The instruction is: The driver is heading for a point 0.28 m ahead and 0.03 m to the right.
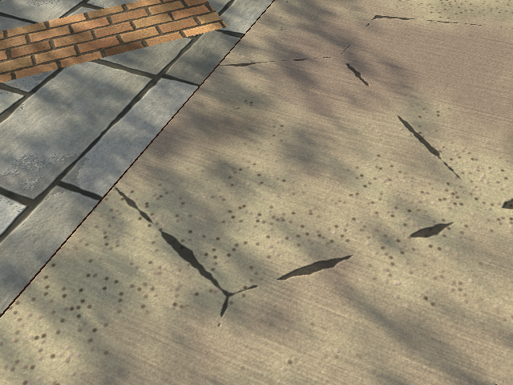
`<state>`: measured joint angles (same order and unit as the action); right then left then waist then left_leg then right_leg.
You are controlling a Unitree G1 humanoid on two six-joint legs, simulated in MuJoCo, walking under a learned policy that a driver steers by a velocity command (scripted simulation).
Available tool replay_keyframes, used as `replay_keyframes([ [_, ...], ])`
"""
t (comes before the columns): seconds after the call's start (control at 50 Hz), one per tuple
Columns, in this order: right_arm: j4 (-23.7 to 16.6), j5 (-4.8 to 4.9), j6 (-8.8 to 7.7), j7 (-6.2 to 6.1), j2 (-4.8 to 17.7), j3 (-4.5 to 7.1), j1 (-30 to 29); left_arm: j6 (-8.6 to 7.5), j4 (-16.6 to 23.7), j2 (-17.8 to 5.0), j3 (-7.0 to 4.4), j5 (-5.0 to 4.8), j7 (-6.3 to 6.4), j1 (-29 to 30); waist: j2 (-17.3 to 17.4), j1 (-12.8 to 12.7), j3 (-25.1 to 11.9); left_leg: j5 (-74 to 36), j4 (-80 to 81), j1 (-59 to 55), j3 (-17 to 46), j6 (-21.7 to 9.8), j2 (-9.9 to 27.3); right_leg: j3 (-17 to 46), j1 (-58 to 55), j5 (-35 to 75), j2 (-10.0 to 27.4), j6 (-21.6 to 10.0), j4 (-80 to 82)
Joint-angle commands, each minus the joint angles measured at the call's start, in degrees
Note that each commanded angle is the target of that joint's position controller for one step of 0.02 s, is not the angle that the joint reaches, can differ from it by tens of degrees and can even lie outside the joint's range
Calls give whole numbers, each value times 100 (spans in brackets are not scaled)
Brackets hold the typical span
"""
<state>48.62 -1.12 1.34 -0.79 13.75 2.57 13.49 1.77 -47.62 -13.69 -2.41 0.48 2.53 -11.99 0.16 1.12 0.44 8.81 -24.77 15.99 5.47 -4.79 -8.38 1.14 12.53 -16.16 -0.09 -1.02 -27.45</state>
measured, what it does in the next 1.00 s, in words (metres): stands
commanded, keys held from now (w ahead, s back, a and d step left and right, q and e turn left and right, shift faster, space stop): no key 0.98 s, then w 0.02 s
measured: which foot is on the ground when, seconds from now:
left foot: down 0.00-1.00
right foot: down 0.00-1.00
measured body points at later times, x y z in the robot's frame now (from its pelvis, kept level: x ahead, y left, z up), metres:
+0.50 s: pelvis +0.02 -0.03 +0.01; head +0.02 -0.03 +0.46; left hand +0.07 +0.22 -0.14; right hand +0.05 -0.28 -0.14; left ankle +0.04 +0.08 -0.74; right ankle -0.01 -0.12 -0.74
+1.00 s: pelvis +0.03 -0.04 +0.01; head +0.03 -0.04 +0.46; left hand +0.03 +0.20 -0.15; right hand +0.02 -0.27 -0.16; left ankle +0.04 +0.08 -0.74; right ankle -0.01 -0.12 -0.74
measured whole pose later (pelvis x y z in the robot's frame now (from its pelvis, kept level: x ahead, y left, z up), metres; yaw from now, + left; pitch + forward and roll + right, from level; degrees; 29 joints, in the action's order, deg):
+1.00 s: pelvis +0.03 -0.04 +0.01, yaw +0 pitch -1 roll +1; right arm 67.9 -0.3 0.5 -2.5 10.0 -0.6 13.7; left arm -0.6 -63.9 -9.8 1.2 0.7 2.3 -16.5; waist 0.0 0.2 1.3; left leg 9.7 -20.2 9.0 4.5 -1.0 -3.3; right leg 0.4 4.8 -14.4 -3.1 -3.4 -20.6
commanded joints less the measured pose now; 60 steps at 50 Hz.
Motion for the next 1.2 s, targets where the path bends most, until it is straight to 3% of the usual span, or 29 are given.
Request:
replay_keyframes([
  [0.02,-172,128,-84,-33,206,-14,488,-199,277,-902,-96,133,58,-108,-861,198,-405,674,-332,386,644,118,714,1794,-1025,1366,1655,-557,1548],
  [0.04,-100,85,-51,-48,463,44,231,-216,260,-759,-41,109,-14,235,-978,163,-15,1281,-367,-88,162,167,475,1757,13,2278,1952,-992,1343],
  [0.06,-15,41,-37,-38,484,38,223,-256,277,-515,33,75,-62,435,-822,227,-13,1019,-301,-502,169,189,604,1417,136,2329,1658,-940,1294],
  [0.1,67,23,-58,-8,455,17,-58,-267,110,-610,24,50,-71,256,-849,109,30,-110,331,-781,302,219,687,916,1,1526,1014,-449,1161],
  [0.12,89,-16,-71,16,555,27,-148,-276,42,-636,29,20,-55,90,-851,24,11,-483,460,-903,408,232,810,892,8,1342,907,-344,1158],
  [0.16,321,40,-107,20,609,21,36,-267,-46,-620,29,-15,-76,-65,-486,-20,-15,-626,484,-889,471,214,968,786,-117,828,726,-280,1224],
  [0.22,602,59,-112,-32,464,-19,32,-246,-234,-546,54,-1,-65,-134,-118,-29,177,-584,656,-722,528,205,1013,692,-311,829,674,-287,1129],
  [0.32,932,76,-128,-85,462,-42,-25,-263,-499,-528,68,7,-70,-197,-5,-78,85,-749,730,-811,543,202,1077,617,-479,1032,624,-297,1066],
  [0.62,1591,83,-106,-147,356,-157,81,-244,-1179,-354,208,13,-38,-451,-75,-77,200,-711,743,-834,499,189,1152,573,-459,990,546,-278,1101],
  [0.98,1878,86,-108,-184,106,-264,281,-261,-1558,-118,286,15,-2,-776,-44,-94,301,-623,657,-718,415,227,1155,572,-424,1017,508,-294,1091],
  [1.0,1891,78,-102,-185,65,-277,322,-261,-1582,-98,289,27,-8,-831,-55,-111,190,-267,664,-744,384,218,1107,584,-461,496,474,-304,1180],
  [1.04,1805,46,-82,-175,118,-244,256,-219,-1600,-340,178,41,-20,-941,-302,-185,334,871,207,-349,121,143,789,818,-396,-1177,457,-466,1354],
  [1.08,1601,-53,-93,-101,97,-222,-2,-157,-1647,-520,66,29,-33,-1288,-748,-378,729,1738,-763,653,-329,98,470,1715,-410,-2891,1007,-927,1877],
  [1.1,1477,-119,-133,-53,18,-238,-145,-154,-1684,-551,22,33,-29,-1414,-837,-432,1006,1678,-1242,1023,-559,103,576,2150,-370,-3195,1412,-1186,2113],
  [1.12,1394,-127,-191,-38,-51,-253,-258,-185,-1689,-404,40,57,-20,-1420,-671,-433,1248,1503,-1595,1241,-575,124,800,2293,-252,-2625,1640,-1324,2185],
  [1.14,1368,-96,-246,-40,-100,-257,-236,-233,-1679,-307,62,97,-15,-1383,-475,-367,1260,1515,-1779,1366,-524,146,914,2188,-344,-1739,1668,-1355,2098],
  [1.2,1433,11,-359,-68,-208,-268,141,-377,-1632,-164,139,116,-17,-1116,-375,-88,809,1233,-990,537,-639,194,931,1213,-488,1333,1271,-1067,1331],
])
